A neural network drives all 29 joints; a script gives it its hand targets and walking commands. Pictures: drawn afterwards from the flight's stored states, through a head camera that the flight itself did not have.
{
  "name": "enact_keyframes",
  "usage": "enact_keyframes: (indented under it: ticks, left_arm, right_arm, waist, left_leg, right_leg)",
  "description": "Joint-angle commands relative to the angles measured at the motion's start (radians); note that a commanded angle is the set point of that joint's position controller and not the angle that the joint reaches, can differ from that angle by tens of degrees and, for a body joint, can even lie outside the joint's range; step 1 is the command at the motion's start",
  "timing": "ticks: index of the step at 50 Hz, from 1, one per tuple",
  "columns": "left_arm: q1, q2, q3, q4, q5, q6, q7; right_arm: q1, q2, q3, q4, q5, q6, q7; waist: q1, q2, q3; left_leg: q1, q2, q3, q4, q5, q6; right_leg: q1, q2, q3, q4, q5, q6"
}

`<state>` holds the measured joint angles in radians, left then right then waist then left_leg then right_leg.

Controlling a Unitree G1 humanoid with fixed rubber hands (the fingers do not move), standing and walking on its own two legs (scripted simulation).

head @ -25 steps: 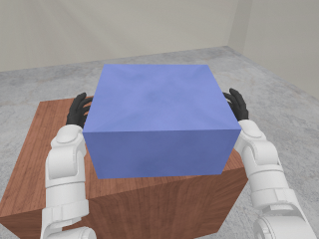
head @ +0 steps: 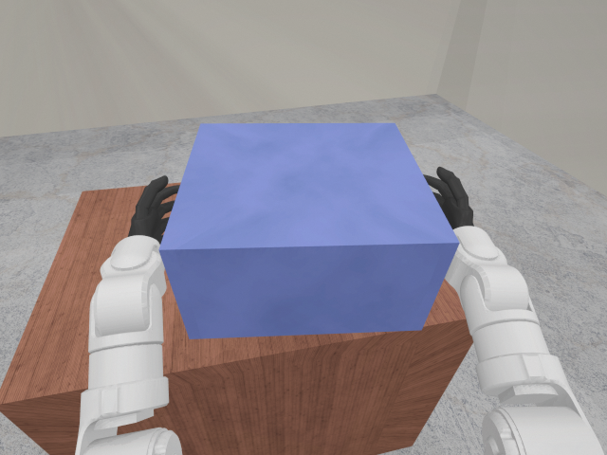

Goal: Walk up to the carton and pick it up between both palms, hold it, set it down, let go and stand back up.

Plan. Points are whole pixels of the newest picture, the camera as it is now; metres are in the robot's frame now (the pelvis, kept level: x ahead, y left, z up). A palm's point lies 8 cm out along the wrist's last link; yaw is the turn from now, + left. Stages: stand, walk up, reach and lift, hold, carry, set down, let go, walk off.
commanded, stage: hold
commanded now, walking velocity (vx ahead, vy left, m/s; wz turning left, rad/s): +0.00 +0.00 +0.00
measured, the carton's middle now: (303, 219) +0.39 +0.01 +0.16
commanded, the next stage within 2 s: none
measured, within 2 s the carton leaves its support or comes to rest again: neither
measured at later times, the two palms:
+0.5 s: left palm (150, 238) +0.34 +0.20 +0.17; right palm (453, 226) +0.36 -0.18 +0.18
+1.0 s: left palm (150, 241) +0.34 +0.20 +0.17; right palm (455, 228) +0.35 -0.19 +0.18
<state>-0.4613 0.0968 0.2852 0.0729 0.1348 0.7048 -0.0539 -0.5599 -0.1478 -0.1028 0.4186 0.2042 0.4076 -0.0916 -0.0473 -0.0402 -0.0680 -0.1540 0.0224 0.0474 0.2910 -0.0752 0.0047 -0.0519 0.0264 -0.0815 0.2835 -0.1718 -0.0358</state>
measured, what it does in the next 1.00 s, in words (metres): stands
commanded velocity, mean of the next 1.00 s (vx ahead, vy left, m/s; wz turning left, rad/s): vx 0.00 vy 0.00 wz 0.00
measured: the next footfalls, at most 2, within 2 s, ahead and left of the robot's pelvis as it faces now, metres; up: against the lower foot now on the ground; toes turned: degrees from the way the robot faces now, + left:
none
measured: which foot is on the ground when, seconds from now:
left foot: down 0.00-1.00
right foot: down 0.00-1.00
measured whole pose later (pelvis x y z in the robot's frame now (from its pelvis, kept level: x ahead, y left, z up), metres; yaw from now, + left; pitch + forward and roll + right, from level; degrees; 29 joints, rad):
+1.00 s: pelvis +0.01 +0.00 +0.00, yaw +0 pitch -3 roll +0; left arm -0.40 0.08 0.28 -0.01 0.13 0.72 -0.04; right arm -0.52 -0.16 -0.08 0.34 0.23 0.43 -0.10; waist -0.05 -0.03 -0.07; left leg -0.15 0.02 0.05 0.30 -0.09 0.00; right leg -0.04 0.03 -0.08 0.28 -0.18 -0.03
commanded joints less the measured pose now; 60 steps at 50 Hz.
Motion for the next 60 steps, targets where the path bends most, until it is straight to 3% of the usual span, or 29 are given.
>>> enact_keyframes:
  ticks: [1, 5, 8, 11, 13, 16, 18, 21, 25, 28, 29, 30, 31, 36, 41, 43, 49, 52, 54, 55, 56, 60]
  left_arm:
    - [-0.719, -0.446, -0.493, -0.184, -0.147, -0.086, -0.126]
    - [-0.703, -0.468, -0.527, -0.2, -0.167, -0.098, -0.113]
    - [-0.7, -0.457, -0.522, -0.202, -0.16, -0.095, -0.106]
    - [-0.654, -0.429, -0.466, -0.145, -0.132, -0.077, -0.124]
    - [-0.677, -0.436, -0.497, -0.219, -0.148, -0.087, -0.124]
    - [-0.703, -0.443, -0.514, -0.244, -0.164, -0.104, -0.111]
    - [-0.72, -0.432, -0.5, -0.209, -0.161, -0.109, -0.112]
    - [-0.698, -0.44, -0.516, -0.253, -0.164, -0.105, -0.106]
    - [-0.65, -0.449, -0.491, -0.184, -0.145, -0.083, -0.117]
    - [-0.656, -0.447, -0.503, -0.203, -0.137, -0.075, -0.117]
    - [-0.681, -0.454, -0.529, -0.254, -0.16, -0.081, -0.114]
    - [-0.656, -0.445, -0.516, -0.238, -0.152, -0.078, -0.112]
    - [-0.656, -0.448, -0.527, -0.252, -0.163, -0.078, -0.111]
    - [-0.642, -0.436, -0.526, -0.311, -0.164, -0.081, -0.114]
    - [-0.605, -0.423, -0.508, -0.267, -0.142, -0.054, -0.12]
    - [-0.618, -0.437, -0.541, -0.345, -0.165, -0.058, -0.115]
    - [-0.618, -0.422, -0.519, -0.294, -0.153, -0.054, -0.113]
    - [-0.632, -0.425, -0.498, -0.243, -0.15, -0.054, -0.121]
    - [-0.65, -0.431, -0.496, -0.216, -0.148, -0.05, -0.123]
    - [-0.657, -0.448, -0.524, -0.268, -0.161, -0.058, -0.12]
    - [-0.678, -0.439, -0.514, -0.243, -0.151, -0.06, -0.117]
    - [-0.68, -0.442, -0.508, -0.214, -0.156, -0.07, -0.114]
  right_arm:
    - [-0.78, 0.488, 0.389, -0.32, 0.087, -0.082, 0.147]
    - [-0.811, 0.487, 0.41, -0.382, 0.102, -0.103, 0.152]
    - [-0.789, 0.48, 0.411, -0.347, 0.109, -0.097, 0.148]
    - [-0.757, 0.468, 0.409, -0.309, 0.101, -0.082, 0.143]
    - [-0.759, 0.487, 0.418, -0.341, 0.108, -0.088, 0.138]
    - [-0.793, 0.5, 0.44, -0.4, 0.129, -0.098, 0.137]
    - [-0.8, 0.497, 0.435, -0.384, 0.124, -0.093, 0.136]
    - [-0.762, 0.496, 0.439, -0.385, 0.125, -0.091, 0.137]
    - [-0.754, 0.463, 0.421, -0.348, 0.109, -0.084, 0.138]
    - [-0.767, 0.465, 0.422, -0.358, 0.106, -0.079, 0.137]
    - [-0.742, 0.478, 0.425, -0.371, 0.122, -0.082, 0.138]
    - [-0.754, 0.47, 0.428, -0.386, 0.125, -0.083, 0.136]
    - [-0.74, 0.464, 0.429, -0.382, 0.133, -0.08, 0.135]
    - [-0.72, 0.479, 0.46, -0.435, 0.147, -0.074, 0.123]
    - [-0.729, 0.449, 0.444, -0.435, 0.144, -0.06, 0.12]
    - [-0.7, 0.456, 0.453, -0.462, 0.154, -0.063, 0.12]
    - [-0.721, 0.458, 0.445, -0.448, 0.141, -0.059, 0.131]
    - [-0.74, 0.463, 0.43, -0.41, 0.118, -0.058, 0.134]
    - [-0.748, 0.458, 0.41, -0.374, 0.108, -0.055, 0.143]
    - [-0.76, 0.474, 0.426, -0.417, 0.123, -0.065, 0.146]
    - [-0.76, 0.466, 0.418, -0.373, 0.113, -0.06, 0.146]
    - [-0.793, 0.479, 0.429, -0.399, 0.117, -0.075, 0.147]
  waist:
    - [-0.004, 0.066, -0.352]
    - [-0.006, 0.073, -0.45]
    - [-0.01, 0.079, -0.413]
    - [0.012, 0.034, -0.349]
    - [0.0, 0.063, -0.409]
    - [0.007, 0.06, -0.473]
    - [0.015, 0.053, -0.422]
    - [0.002, 0.065, -0.42]
    - [0.005, 0.056, -0.358]
    - [-0.002, 0.056, -0.355]
    - [-0.013, 0.072, -0.388]
    - [0.002, 0.069, -0.403]
    - [-0.011, 0.071, -0.415]
    - [-0.006, 0.055, -0.439]
    - [-0.009, 0.075, -0.375]
    - [-0.015, 0.09, -0.426]
    - [0.007, 0.076, -0.379]
    - [0.005, 0.045, -0.348]
    - [0.001, 0.062, -0.325]
    - [0.004, 0.063, -0.375]
    - [0.0, 0.071, -0.36]
    - [0.01, 0.051, -0.403]
  left_leg:
    - [0.267, -0.035, -0.035, -0.015, 0.025, -0.001]
    - [0.33, -0.036, -0.04, 0.017, 0.128, -0.01]
    - [0.324, -0.037, -0.037, 0.018, 0.133, -0.011]
    - [0.27, -0.039, -0.032, -0.004, 0.076, 0.009]
    - [0.28, -0.04, -0.031, -0.007, 0.088, 0.005]
    - [0.293, -0.041, -0.039, 0.016, 0.154, -0.001]
    - [0.267, -0.045, -0.038, 0.005, 0.103, 0.004]
    - [0.295, -0.043, -0.039, 0.011, 0.138, -0.006]
    - [0.298, -0.033, -0.041, 0.003, 0.115, -0.006]
    - [0.294, -0.035, -0.038, 0.005, 0.125, -0.01]
    - [0.313, -0.035, -0.043, 0.016, 0.156, -0.016]
    - [0.32, -0.034, -0.043, 0.022, 0.178, -0.013]
    - [0.332, -0.036, -0.045, 0.028, 0.193, -0.017]
    - [0.32, -0.046, -0.041, 0.032, 0.222, -0.014]
    - [0.303, -0.039, -0.039, 0.022, 0.173, -0.015]
    - [0.333, -0.037, -0.047, 0.039, 0.245, -0.028]
    - [0.305, -0.039, -0.041, 0.024, 0.165, -0.015]
    - [0.268, -0.036, -0.032, -0.004, 0.081, -0.004]
    - [0.271, -0.031, -0.033, -0.015, 0.043, -0.002]
    - [0.291, -0.029, -0.033, 0.0, 0.097, -0.006]
    - [0.283, -0.031, -0.037, 0.002, 0.094, -0.009]
    - [0.288, -0.033, -0.037, 0.009, 0.112, -0.002]
  right_leg:
    - [-0.106, -0.005, 0.042, -0.07, 0.1, 0.054]
    - [-0.106, 0.007, 0.03, -0.058, 0.172, 0.052]
    - [-0.112, 0.008, 0.037, -0.059, 0.179, 0.052]
    - [-0.076, -0.001, 0.045, -0.063, 0.172, 0.066]
    - [-0.049, 0.002, 0.041, -0.053, 0.193, 0.068]
    - [-0.044, 0.004, 0.047, -0.04, 0.267, 0.068]
    - [-0.068, 0.0, 0.047, -0.048, 0.22, 0.067]
    - [-0.062, 0.002, 0.049, -0.046, 0.249, 0.063]
    - [-0.095, 0.007, 0.037, -0.063, 0.191, 0.056]
    - [-0.089, 0.008, 0.039, -0.067, 0.186, 0.056]
    - [-0.092, 0.01, 0.039, -0.054, 0.217, 0.056]
    - [-0.089, 0.013, 0.043, -0.053, 0.242, 0.06]
    - [-0.086, 0.014, 0.041, -0.05, 0.254, 0.059]
    - [-0.027, 0.015, 0.048, -0.038, 0.345, 0.072]
    - [-0.057, 0.007, 0.047, -0.051, 0.276, 0.066]
    - [-0.049, 0.014, 0.043, -0.042, 0.327, 0.059]
    - [-0.065, 0.011, 0.044, -0.052, 0.25, 0.059]
    - [-0.076, 0.006, 0.046, -0.063, 0.171, 0.059]
    - [-0.1, 0.003, 0.043, -0.072, 0.109, 0.053]
    - [-0.091, 0.008, 0.039, -0.063, 0.155, 0.052]
    - [-0.112, 0.004, 0.044, -0.064, 0.146, 0.047]
    - [-0.087, 0.004, 0.046, -0.061, 0.186, 0.058]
